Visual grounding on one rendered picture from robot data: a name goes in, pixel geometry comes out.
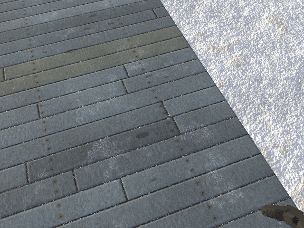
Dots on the robot right hand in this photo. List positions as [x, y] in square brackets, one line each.
[289, 214]

